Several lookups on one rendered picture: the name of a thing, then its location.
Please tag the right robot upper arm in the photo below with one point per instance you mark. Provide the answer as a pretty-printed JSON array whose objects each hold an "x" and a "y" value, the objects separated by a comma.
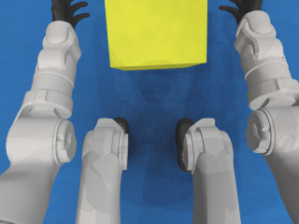
[{"x": 274, "y": 133}]

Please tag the left robot forearm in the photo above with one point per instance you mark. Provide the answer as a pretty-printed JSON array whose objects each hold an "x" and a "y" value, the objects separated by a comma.
[{"x": 54, "y": 78}]

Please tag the left robot upper arm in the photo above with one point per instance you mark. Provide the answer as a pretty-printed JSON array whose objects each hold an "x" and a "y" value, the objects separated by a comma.
[{"x": 37, "y": 147}]

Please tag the left robot foot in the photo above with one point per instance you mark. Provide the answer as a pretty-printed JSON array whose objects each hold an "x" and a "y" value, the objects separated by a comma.
[{"x": 124, "y": 125}]

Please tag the right robot forearm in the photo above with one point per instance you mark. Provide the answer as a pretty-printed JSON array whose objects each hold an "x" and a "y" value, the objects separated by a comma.
[{"x": 264, "y": 65}]

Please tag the right robot hand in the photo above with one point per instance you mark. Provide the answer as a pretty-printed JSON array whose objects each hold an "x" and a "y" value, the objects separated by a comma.
[{"x": 244, "y": 7}]

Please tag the left robot shin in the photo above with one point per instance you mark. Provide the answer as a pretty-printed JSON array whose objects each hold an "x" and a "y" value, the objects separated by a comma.
[{"x": 88, "y": 139}]

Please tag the carton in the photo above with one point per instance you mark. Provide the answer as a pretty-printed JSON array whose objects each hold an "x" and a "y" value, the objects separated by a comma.
[{"x": 156, "y": 34}]

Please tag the left robot hand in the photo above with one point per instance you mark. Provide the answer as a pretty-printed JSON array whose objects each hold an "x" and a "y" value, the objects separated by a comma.
[{"x": 62, "y": 11}]

